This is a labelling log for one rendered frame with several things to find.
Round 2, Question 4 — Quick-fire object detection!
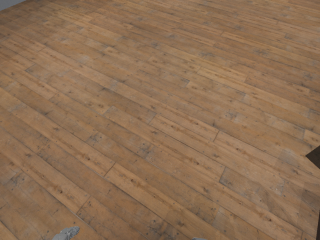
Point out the left robot hand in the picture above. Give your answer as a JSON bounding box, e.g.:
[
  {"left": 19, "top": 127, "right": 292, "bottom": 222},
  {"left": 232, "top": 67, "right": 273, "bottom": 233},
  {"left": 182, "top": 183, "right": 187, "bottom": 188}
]
[{"left": 52, "top": 226, "right": 80, "bottom": 240}]

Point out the cupboard door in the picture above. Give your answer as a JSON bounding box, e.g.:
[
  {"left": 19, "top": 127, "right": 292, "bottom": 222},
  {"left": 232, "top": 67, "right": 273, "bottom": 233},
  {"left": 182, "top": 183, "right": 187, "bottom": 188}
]
[{"left": 305, "top": 145, "right": 320, "bottom": 169}]

